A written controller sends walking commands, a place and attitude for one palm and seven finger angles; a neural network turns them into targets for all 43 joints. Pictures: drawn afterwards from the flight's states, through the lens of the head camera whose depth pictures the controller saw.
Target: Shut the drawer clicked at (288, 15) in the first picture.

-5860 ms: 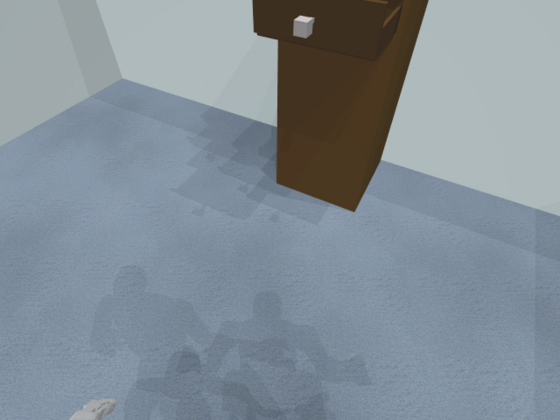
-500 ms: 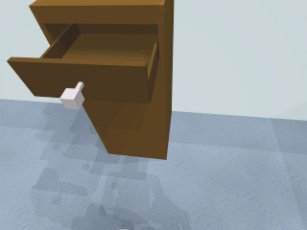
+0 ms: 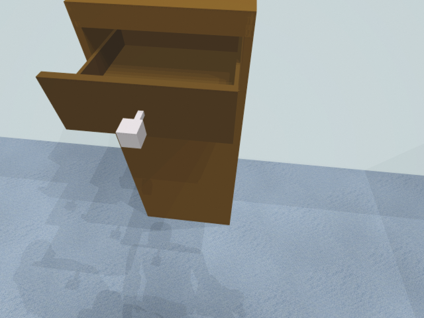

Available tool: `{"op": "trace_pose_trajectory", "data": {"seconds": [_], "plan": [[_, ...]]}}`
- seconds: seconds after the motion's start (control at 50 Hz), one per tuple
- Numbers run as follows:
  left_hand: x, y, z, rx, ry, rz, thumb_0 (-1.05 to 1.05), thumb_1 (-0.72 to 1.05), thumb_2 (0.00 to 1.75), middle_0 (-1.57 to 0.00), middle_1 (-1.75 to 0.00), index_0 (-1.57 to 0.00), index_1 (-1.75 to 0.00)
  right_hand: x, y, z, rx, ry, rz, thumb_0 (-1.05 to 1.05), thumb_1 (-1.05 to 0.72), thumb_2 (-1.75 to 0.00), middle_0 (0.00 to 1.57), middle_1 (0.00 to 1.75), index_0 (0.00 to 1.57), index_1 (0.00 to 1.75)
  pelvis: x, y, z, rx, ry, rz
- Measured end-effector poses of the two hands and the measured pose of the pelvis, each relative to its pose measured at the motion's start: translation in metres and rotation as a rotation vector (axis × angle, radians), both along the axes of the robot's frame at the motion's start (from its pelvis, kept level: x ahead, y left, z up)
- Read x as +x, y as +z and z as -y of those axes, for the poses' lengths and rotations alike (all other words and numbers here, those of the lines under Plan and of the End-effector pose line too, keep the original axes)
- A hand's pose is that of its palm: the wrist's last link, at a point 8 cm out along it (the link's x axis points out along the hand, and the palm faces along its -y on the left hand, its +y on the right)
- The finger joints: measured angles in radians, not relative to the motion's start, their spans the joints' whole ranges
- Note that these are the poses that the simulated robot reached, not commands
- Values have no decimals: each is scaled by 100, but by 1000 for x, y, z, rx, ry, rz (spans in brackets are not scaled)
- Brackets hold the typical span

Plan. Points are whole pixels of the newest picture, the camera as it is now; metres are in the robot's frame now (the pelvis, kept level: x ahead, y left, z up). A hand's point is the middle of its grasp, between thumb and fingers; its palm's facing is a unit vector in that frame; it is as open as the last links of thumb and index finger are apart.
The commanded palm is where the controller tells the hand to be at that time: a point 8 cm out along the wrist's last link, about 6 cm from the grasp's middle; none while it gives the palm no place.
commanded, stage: come to a stop and stand still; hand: left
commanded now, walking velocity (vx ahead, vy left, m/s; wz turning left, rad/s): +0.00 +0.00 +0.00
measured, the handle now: (135, 126) +0.43 +0.19 +0.13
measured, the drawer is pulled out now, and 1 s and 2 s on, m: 0.21 0.21 0.21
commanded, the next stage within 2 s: look again from close up in 0.14 s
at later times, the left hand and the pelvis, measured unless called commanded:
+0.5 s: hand out of the picture +0.01 +0.19 -0.17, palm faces +0.02 -0.96 -0.27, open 7.4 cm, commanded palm none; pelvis -0.03 -0.01 -0.01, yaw +0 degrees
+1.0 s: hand out of the picture -0.10 +0.16 -0.18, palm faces +0.04 -0.99 -0.16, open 7.4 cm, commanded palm none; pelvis -0.07 +0.00 +0.00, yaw +0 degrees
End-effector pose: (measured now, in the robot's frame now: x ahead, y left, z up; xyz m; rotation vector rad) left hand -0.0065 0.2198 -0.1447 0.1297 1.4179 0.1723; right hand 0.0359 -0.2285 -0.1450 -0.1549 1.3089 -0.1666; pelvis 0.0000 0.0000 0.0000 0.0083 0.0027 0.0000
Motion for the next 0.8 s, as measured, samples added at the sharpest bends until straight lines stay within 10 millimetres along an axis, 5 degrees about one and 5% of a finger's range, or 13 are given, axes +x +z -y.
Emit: {"op": "trace_pose_trajectory", "data": {"seconds": [0.28, 0.52, 0.66, 0.8], "plan": [[12, 1, -3, 10, -48, 55, 1, 92, 89, -20, -30, -20, -30, -58, 2, -8, 28, -22, -105, 1, -91, -90, 20, 30, 20, 30, -9, 2, 4, -1, 3, 24], [8, 9, -21, 81, -57, 169, 1, 91, 89, -20, -30, -20, -30, -48, -2, 20, -17, -15, 42, 1, -91, -90, 20, 30, 20, 30, -33, -5, 6, -4, 7, 60], [-9, 9, -13, 56, -56, 187, 1, 91, 89, -20, -30, -20, -30, -43, 5, 22, -17, 19, 93, 1, -91, -90, 20, 30, 20, 30, -50, -3, 8, -5, 8, 69], [-44, 3, 0, 16, -36, 123, 1, 91, 89, -20, -30, -20, -30, -65, 6, 14, -1, 21, 50, 1, -91, -90, 20, 30, 20, 30, -62, 0, 8, -7, 12, 64]]}}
